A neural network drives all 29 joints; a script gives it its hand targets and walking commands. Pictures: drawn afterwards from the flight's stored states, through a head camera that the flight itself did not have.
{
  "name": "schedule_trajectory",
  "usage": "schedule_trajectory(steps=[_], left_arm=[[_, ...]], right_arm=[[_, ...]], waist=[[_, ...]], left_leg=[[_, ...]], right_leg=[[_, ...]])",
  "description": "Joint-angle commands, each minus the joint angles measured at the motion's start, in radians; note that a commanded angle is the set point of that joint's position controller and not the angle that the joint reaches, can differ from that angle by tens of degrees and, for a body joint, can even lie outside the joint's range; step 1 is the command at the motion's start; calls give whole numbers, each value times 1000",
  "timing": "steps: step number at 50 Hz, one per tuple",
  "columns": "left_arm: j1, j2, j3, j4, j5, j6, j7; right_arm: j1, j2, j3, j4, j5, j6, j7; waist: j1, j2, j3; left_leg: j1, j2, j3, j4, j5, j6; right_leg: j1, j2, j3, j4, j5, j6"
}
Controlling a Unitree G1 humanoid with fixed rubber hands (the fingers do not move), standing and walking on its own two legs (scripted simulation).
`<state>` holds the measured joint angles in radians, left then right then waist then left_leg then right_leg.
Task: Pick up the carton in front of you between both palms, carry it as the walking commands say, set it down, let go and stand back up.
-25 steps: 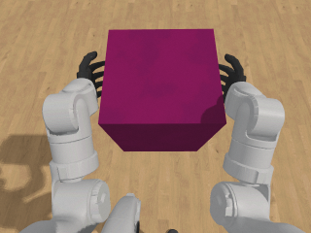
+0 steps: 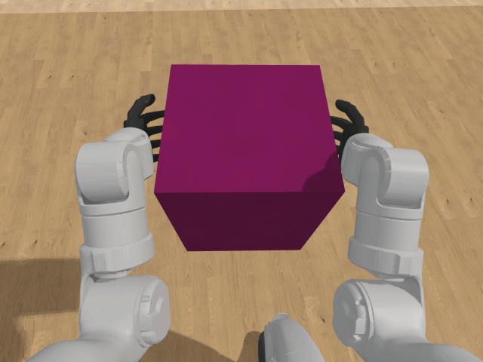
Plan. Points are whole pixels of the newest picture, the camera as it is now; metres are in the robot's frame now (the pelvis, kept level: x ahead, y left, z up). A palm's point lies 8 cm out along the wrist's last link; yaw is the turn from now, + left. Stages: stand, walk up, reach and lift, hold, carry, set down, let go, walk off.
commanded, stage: carry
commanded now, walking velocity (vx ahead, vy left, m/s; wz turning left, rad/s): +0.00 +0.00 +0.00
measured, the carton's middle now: (244, 170) +0.40 -0.02 +0.08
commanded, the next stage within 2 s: none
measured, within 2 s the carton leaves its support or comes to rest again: neither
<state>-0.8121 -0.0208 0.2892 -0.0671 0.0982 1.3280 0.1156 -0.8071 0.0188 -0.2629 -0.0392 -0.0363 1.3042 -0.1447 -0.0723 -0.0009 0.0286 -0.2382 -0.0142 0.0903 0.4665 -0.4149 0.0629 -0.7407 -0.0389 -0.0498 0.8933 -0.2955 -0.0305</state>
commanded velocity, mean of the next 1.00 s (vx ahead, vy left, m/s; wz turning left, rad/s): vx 0.00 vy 0.00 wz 0.00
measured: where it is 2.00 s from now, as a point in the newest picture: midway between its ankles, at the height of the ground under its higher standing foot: (233, 352)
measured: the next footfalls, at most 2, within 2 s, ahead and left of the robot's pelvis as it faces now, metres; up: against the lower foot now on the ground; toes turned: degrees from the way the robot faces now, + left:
right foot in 0.08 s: +0.23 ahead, -0.11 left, +0.02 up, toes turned -6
left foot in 0.38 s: +0.25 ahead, +0.09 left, +0.02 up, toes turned +5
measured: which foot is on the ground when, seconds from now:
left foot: down 0.00-0.10, up 0.12-0.36, down 0.38-1.00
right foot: up 0.00-0.06, down 0.08-1.00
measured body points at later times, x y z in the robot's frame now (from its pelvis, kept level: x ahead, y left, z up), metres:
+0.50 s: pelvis +0.19 -0.02 +0.01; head +0.24 -0.01 +0.46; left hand +0.58 +0.15 +0.17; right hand +0.59 -0.15 +0.17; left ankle +0.21 +0.08 -0.71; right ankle +0.19 -0.10 -0.72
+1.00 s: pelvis +0.22 -0.01 +0.01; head +0.21 -0.01 +0.46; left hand +0.58 +0.14 +0.13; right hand +0.58 -0.16 +0.13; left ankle +0.21 +0.08 -0.71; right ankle +0.19 -0.10 -0.72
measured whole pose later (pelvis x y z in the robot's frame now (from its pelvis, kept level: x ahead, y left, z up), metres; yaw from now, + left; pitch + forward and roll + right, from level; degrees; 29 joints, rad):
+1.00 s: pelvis +0.22 -0.01 +0.01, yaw +0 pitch +1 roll +0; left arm -0.67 0.01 0.20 0.21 0.06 1.23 0.11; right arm -0.67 0.00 -0.19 0.20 -0.07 1.24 -0.12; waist 0.00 0.00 -0.07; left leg -0.28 -0.01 0.08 0.59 -0.42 0.04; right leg -0.25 -0.01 -0.09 0.57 -0.43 -0.02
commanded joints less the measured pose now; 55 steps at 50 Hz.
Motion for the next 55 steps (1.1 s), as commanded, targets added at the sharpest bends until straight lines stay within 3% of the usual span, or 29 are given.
schedule_trajectory(steps=[1,2,3,4,5,6,7,9,10,12,16,18,19,20,21,22,25,27,29,36,41,46,55], left_arm=[[-659,-919,-656,19,-371,-9,-160],[-656,-923,-656,43,-380,-5,-168],[-656,-934,-654,65,-389,-1,-177],[-655,-946,-648,81,-401,0,-188],[-661,-948,-641,97,-413,-1,-198],[-647,-949,-621,135,-415,-5,-203],[-668,-989,-641,117,-442,-10,-211],[-786,-1064,-660,18,-497,-25,-224],[-831,-1086,-670,-26,-517,-27,-227],[-854,-1096,-681,-83,-538,-31,-226],[-803,-1026,-685,-127,-528,-23,-215],[-767,-997,-693,-97,-514,-16,-216],[-750,-984,-696,-69,-502,-14,-219],[-736,-975,-699,-38,-492,-11,-222],[-743,-979,-698,-28,-488,-6,-225],[-746,-988,-700,1,-484,-2,-228],[-753,-1013,-682,65,-483,-7,-234],[-756,-1023,-663,91,-481,-11,-230],[-729,-1029,-638,133,-472,-12,-227],[-632,-1095,-566,287,-423,-56,-243],[-664,-1140,-600,229,-447,-116,-247],[-657,-1126,-656,135,-478,-134,-229],[-570,-1095,-648,194,-461,-131,-239]], right_arm=[[-730,976,656,-57,442,15,253],[-717,965,648,-31,429,19,252],[-707,958,640,-6,417,21,251],[-709,954,635,14,407,21,250],[-722,964,630,27,401,25,251],[-705,980,606,59,390,29,251],[-721,995,607,63,375,25,248],[-771,1022,599,19,368,14,234],[-777,1030,595,-3,362,10,224],[-769,1024,593,-39,347,3,203],[-708,968,598,-84,312,0,177],[-685,947,608,-75,305,6,180],[-685,939,612,-62,309,11,187],[-690,929,614,-46,311,14,196],[-687,929,617,-18,303,11,204],[-673,934,614,7,311,14,214],[-710,973,628,35,353,15,237],[-741,987,623,42,371,14,240],[-737,999,609,72,375,14,240],[-661,1095,563,223,371,-29,273],[-694,1152,595,176,401,-90,279],[-674,1133,637,95,417,-109,258],[-567,1081,612,159,371,-106,257]], waist=[[14,162,-487],[35,166,-503],[79,151,-547],[124,115,-582],[133,-93,-696],[148,-272,-763],[140,-222,-724],[141,-93,-624],[131,-77,-611],[120,-87,-624],[122,-152,-668],[101,-130,-673],[92,-112,-675],[83,-11,-713],[70,84,-705],[73,128,-681],[86,79,-638],[86,41,-638],[80,6,-632],[72,4,-561],[72,3,-518],[74,3,-528],[75,2,-491]], left_leg=[[341,178,-75,45,944,93],[328,162,-36,123,1073,63],[275,144,17,244,1080,19],[130,128,18,353,871,-25],[-124,56,4,563,327,-71],[-324,-73,-43,786,-168,-84],[-393,-32,-115,868,-182,-64],[-455,18,-124,767,-115,-52],[-426,37,-129,665,-86,-52],[-317,22,-86,453,-99,-59],[-124,-14,-28,169,22,-67],[31,1,-9,-25,237,-50],[137,60,-67,-47,330,-31],[282,180,-179,55,671,21],[301,240,-218,133,933,79],[285,246,-218,138,1003,89],[166,191,-160,167,938,48],[116,154,-134,175,789,27],[97,140,-126,176,682,18],[89,145,-130,148,632,7],[82,136,-124,112,512,2],[110,138,-124,92,472,7],[107,139,-121,72,456,3]], right_leg=[[151,86,-124,-219,99,-7],[249,123,-164,-302,164,-18],[433,127,-180,-422,301,-29],[650,48,-100,-458,435,-50],[968,-235,229,-306,1004,-154],[1110,-334,469,-354,1115,-300],[1077,-319,433,-371,994,-300],[981,-255,315,-388,863,-226],[934,-237,272,-407,807,-197],[884,-205,200,-418,796,-161],[823,-192,105,-383,778,-165],[742,-159,55,-320,640,-129],[649,-142,55,-300,528,-95],[523,-106,37,-260,366,-51],[475,-54,19,-278,191,-11],[474,-42,19,-296,108,0],[586,-54,29,-286,336,-7],[640,-75,44,-271,475,-19],[661,-90,51,-265,531,-25],[649,-84,42,-289,435,-12],[646,-92,54,-329,377,-13],[648,-93,59,-352,308,-14],[625,-94,61,-377,295,-13]])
